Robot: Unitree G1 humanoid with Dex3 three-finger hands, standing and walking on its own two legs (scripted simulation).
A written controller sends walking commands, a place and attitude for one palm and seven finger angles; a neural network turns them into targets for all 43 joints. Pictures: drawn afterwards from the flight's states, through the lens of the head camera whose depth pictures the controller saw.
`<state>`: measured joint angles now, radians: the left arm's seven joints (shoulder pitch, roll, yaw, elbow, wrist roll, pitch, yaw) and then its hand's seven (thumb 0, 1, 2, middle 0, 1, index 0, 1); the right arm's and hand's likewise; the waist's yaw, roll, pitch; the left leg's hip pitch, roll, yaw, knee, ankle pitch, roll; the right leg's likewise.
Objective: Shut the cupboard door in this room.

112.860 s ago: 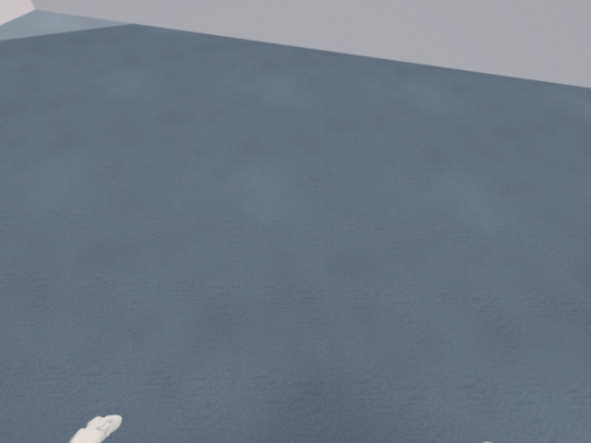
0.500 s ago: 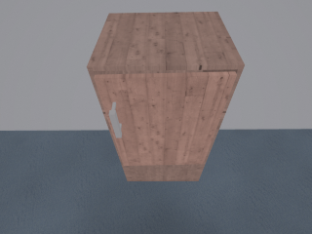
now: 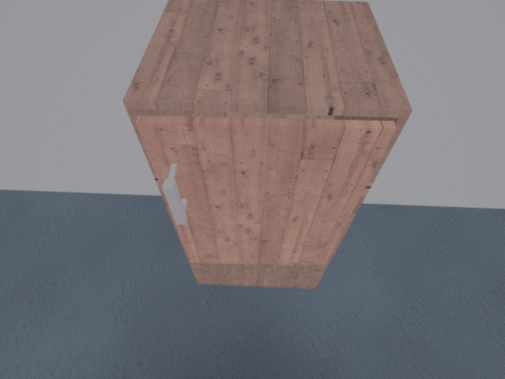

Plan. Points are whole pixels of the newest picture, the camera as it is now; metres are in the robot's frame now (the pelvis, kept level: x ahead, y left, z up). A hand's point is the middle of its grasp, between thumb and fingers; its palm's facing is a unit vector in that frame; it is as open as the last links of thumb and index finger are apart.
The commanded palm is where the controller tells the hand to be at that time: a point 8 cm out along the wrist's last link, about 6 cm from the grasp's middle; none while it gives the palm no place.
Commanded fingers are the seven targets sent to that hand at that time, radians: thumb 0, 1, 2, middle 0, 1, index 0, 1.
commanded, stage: come to a stop and stand still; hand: left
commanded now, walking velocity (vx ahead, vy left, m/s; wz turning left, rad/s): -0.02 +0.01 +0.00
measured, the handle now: (177, 195) +0.44 +0.19 -0.05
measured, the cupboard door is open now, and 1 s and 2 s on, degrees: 1 1 1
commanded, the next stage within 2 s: look again from close up in 0.68 s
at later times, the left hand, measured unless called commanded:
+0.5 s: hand out of the picture +0.00 +0.25 -0.16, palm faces +0.00 -0.96 -0.28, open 7.4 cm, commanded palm none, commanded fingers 0.00 0.90 0.90 -0.20 -0.30 -0.20 -0.30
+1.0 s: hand out of the picture -0.01 +0.23 -0.16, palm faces -0.03 -0.97 -0.25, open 7.4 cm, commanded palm none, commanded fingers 0.00 0.90 0.90 -0.20 -0.30 -0.20 -0.30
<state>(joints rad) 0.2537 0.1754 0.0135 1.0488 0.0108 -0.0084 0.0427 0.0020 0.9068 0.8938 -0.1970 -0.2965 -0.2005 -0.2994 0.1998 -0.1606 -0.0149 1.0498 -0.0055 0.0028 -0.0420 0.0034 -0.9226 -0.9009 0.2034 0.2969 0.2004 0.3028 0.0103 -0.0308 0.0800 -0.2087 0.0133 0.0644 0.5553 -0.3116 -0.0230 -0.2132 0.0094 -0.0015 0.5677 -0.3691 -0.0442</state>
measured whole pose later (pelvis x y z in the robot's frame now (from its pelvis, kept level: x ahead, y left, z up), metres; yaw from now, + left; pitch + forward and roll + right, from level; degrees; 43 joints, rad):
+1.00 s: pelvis -0.04 +0.03 +0.01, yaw +0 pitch +0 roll +1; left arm 0.23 0.23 -0.02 1.08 0.01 -0.01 0.01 0.00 0.90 0.89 -0.20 -0.30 -0.20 -0.30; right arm 0.23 -0.25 0.00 1.09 -0.01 -0.03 -0.01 0.00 -0.91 -0.90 0.20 0.30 0.20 0.30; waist -0.01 0.00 0.04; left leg -0.20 -0.02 0.06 0.42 -0.22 0.03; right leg -0.19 -0.01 0.02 0.47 -0.27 0.00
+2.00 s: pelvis -0.10 +0.01 -0.12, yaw +0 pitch +14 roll -2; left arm 0.31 0.23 0.22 0.10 -0.39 -0.51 -0.44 0.01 0.90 0.90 -0.59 -0.73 -0.59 -0.73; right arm 0.19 -0.23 0.00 0.58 0.04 -0.29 -0.10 0.01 -0.91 -0.90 0.20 0.30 0.20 0.30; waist 0.05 0.03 -0.14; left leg -1.06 -0.01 -0.09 1.33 -0.53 -0.03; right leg -1.01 0.03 -0.08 1.31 -0.56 -0.05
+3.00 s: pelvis -0.07 +0.03 -0.10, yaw -1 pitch +16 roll -3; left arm 0.39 0.23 0.15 -0.05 -0.28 -0.37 -0.20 0.01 0.90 0.90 -1.29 -1.49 -1.29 -1.50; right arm 0.26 -0.24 0.02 0.49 0.01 -0.14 -0.05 0.01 -0.91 -0.90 0.21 0.30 0.20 0.30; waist 0.00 0.04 -0.18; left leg -1.00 -0.01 -0.07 1.25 -0.54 0.00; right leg -0.94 0.03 -0.06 1.21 -0.55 -0.02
